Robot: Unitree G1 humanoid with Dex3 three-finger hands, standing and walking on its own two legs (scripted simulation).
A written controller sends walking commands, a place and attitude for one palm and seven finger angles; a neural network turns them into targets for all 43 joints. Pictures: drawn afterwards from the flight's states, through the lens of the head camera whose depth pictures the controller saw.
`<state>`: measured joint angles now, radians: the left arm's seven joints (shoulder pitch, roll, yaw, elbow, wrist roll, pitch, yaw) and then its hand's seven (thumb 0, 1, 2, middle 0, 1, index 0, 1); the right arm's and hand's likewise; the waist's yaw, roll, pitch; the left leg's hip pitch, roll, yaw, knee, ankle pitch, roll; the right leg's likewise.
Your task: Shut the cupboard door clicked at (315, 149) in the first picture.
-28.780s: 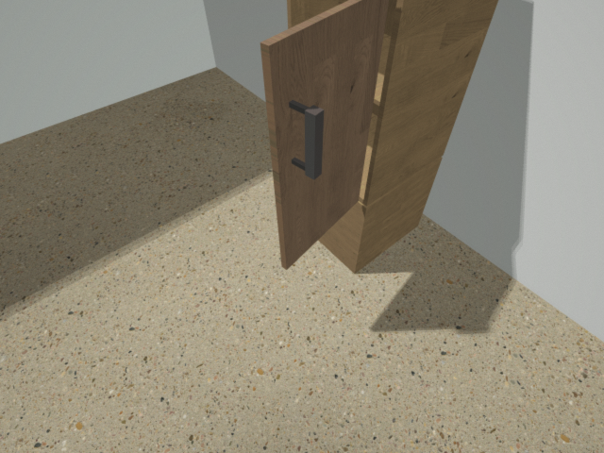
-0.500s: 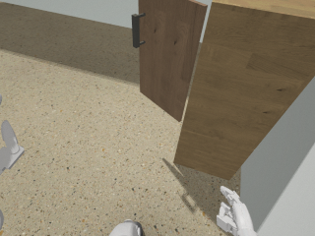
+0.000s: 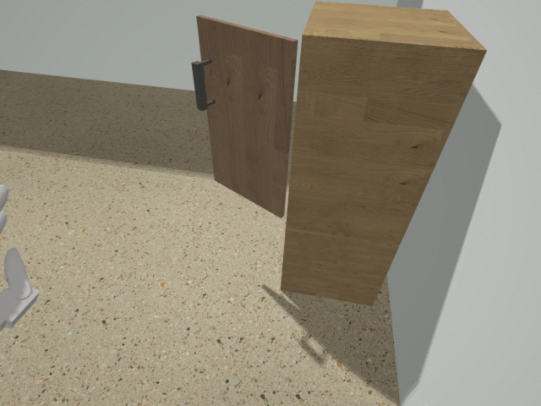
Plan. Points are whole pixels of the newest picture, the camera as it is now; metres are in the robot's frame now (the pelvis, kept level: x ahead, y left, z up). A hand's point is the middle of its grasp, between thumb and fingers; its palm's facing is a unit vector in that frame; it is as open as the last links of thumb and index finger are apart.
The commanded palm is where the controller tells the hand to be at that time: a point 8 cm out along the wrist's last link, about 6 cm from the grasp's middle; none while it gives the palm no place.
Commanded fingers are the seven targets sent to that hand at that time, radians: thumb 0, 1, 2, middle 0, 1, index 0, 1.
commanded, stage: stop stepping back and stand still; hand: left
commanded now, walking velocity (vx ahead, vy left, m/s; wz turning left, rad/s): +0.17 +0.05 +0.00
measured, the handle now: (205, 84) +0.99 +0.25 +0.07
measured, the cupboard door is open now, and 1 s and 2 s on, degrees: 62 62 62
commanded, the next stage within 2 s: let the arm hang, fingers relaxed in 0.60 s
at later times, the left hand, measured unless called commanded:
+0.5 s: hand (18, 279) +0.21 +0.31 +0.16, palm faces +0.46 -0.78 -0.42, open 7.4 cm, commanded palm +0.15 +0.34 +0.18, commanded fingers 0.00 0.90 0.90 -0.20 -0.30 -0.20 -0.30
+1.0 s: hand out of the picture +0.04 +0.23 -0.17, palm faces -0.02 -0.98 -0.18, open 7.3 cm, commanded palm none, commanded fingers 0.00 0.90 0.90 -0.20 -0.30 -0.20 -0.30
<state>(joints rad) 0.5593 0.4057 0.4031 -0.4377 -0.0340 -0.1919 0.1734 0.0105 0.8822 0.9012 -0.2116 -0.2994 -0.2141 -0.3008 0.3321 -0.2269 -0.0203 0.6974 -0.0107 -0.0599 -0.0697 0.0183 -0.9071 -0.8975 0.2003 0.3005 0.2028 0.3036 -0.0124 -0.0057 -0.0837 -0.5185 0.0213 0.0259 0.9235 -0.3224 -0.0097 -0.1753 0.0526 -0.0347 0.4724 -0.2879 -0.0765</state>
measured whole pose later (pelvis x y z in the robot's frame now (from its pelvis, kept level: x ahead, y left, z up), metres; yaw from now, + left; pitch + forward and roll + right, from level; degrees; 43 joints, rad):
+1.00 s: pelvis -0.02 +0.05 +0.00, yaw +2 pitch +0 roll +0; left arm 0.27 0.19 -0.02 0.85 0.02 0.07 0.00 0.01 0.92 0.90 -0.20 -0.30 -0.20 -0.30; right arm 0.19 -0.28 0.01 0.90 -0.03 0.02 0.01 0.01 -0.91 -0.90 0.20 0.30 0.20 0.30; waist -0.03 -0.01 0.04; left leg -0.32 0.03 0.08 0.53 -0.20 0.02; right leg -0.24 -0.04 -0.04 0.54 -0.30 0.02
